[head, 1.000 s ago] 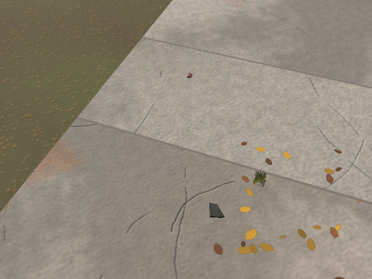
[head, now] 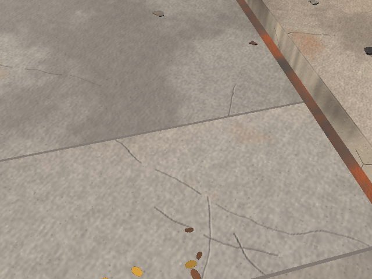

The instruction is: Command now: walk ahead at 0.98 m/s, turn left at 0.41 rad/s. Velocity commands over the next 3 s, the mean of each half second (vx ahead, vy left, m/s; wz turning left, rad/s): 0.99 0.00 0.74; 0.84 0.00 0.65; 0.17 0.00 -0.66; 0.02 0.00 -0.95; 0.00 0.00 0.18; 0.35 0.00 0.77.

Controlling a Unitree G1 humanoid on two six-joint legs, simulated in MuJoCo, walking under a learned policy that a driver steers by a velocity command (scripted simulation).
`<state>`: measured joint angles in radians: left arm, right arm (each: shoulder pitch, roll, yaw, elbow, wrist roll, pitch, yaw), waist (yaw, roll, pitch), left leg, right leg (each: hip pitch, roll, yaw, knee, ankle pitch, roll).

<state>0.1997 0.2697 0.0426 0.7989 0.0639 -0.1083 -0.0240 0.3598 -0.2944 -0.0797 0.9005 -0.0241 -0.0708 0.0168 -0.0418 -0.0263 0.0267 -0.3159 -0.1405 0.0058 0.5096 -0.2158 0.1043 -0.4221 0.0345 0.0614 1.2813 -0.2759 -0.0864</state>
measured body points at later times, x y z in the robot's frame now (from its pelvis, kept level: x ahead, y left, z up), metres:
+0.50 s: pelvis +0.44 +0.00 +0.01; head +0.47 +0.01 +0.46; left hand +0.35 +0.29 -0.11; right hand +0.72 -0.20 -0.08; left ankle +0.45 +0.11 -0.63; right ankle +0.41 -0.14 -0.73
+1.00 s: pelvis +0.82 +0.23 +0.01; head +0.85 +0.26 +0.45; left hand +0.80 +0.53 -0.09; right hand +1.03 +0.05 -0.12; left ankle +0.73 +0.19 -0.73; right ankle +1.08 +0.26 -0.67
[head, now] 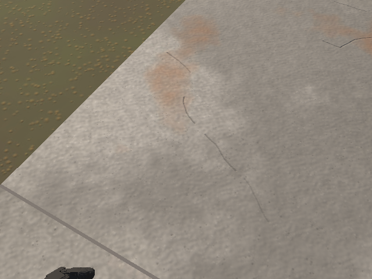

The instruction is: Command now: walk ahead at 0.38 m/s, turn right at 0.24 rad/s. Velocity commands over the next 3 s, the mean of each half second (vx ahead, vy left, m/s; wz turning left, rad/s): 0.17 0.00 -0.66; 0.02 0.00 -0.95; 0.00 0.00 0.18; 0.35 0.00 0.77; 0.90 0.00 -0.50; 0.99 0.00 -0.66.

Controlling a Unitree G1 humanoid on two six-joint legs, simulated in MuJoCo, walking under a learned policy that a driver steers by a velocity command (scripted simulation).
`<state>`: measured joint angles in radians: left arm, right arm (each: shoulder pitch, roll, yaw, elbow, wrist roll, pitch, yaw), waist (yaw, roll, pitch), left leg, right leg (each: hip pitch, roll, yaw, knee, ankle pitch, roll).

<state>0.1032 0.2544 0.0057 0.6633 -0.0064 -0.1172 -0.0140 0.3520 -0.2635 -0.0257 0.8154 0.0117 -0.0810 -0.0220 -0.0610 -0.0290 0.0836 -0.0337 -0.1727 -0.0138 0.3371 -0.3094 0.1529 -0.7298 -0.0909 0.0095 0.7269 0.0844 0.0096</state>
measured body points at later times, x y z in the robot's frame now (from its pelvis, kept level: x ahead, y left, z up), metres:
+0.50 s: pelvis +0.23 -0.03 +0.00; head +0.26 -0.06 +0.45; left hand +0.47 +0.20 -0.08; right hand +0.31 -0.34 -0.10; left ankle +0.40 +0.11 -0.69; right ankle +0.28 -0.10 -0.73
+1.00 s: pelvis +0.31 +0.01 +0.01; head +0.34 -0.03 +0.45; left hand +0.62 +0.07 -0.09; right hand +0.20 -0.29 -0.09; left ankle +0.40 +0.07 -0.73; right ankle +0.20 -0.11 -0.67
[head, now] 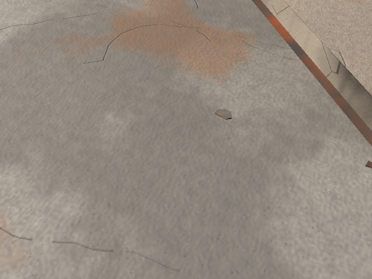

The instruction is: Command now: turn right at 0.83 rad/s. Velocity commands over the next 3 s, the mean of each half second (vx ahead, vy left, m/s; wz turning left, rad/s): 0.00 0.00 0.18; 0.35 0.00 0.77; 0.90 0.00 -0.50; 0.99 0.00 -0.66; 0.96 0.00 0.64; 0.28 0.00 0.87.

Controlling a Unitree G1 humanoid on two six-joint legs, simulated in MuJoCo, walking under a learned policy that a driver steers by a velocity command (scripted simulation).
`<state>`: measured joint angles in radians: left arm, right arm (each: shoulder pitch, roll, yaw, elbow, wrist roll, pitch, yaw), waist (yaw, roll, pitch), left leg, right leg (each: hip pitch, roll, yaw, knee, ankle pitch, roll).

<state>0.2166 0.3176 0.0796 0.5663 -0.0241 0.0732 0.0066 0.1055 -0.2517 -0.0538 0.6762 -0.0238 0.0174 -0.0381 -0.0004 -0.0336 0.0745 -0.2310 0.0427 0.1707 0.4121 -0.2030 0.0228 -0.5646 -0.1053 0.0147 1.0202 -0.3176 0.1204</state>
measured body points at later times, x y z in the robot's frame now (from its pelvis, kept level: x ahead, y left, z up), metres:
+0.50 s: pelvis +0.02 -0.04 +0.00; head +0.06 -0.03 +0.44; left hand +0.17 +0.24 -0.10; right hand +0.17 -0.30 -0.11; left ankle +0.02 +0.08 -0.70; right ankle +0.01 -0.15 -0.74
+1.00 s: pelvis +0.13 +0.04 +0.01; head +0.13 +0.07 +0.45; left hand +0.14 +0.36 -0.10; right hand +0.34 -0.18 -0.08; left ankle +0.01 +0.08 -0.74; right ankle +0.30 -0.05 -0.70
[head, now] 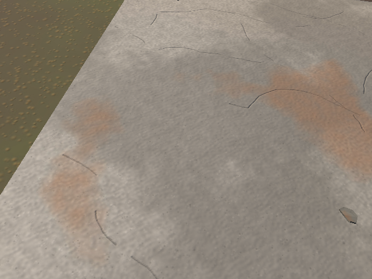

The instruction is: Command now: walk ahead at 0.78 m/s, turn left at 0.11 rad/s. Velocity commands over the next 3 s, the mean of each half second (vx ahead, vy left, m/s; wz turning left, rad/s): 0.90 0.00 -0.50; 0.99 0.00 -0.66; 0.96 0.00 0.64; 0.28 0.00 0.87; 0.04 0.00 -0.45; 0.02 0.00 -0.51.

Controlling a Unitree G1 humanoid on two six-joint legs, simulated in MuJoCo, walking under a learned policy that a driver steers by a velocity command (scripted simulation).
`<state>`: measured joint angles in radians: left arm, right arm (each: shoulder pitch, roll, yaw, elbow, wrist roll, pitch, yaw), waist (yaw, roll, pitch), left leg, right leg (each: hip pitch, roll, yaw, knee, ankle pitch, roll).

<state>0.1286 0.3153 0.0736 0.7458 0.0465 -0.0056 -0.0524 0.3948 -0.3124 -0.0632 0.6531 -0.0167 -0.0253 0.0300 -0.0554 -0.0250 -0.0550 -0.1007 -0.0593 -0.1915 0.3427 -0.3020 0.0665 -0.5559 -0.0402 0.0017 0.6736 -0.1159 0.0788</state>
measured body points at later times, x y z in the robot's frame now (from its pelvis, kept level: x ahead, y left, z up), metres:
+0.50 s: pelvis +0.37 -0.10 -0.02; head +0.42 -0.13 +0.43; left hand +0.35 +0.18 -0.13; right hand +0.58 -0.37 -0.08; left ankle +0.61 -0.01 -0.71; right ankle +0.15 -0.12 -0.75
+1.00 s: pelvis +0.80 -0.32 -0.04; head +0.82 -0.34 +0.41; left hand +1.15 -0.34 -0.08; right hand +0.54 -0.43 -0.17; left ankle +0.66 -0.05 -0.72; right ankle +0.87 -0.46 -0.75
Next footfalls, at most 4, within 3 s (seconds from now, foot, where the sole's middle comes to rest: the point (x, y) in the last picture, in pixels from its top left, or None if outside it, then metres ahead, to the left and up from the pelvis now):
0.12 right None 0.19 -0.13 -0.78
0.56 left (189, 237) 0.68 -0.06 -0.78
1.00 right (284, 188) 0.90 -0.49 -0.78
1.44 left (284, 114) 1.36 -0.60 -0.78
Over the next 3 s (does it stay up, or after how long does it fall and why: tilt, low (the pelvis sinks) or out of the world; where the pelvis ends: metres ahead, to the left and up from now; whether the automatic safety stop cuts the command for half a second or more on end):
stays up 1.54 -0.71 -0.02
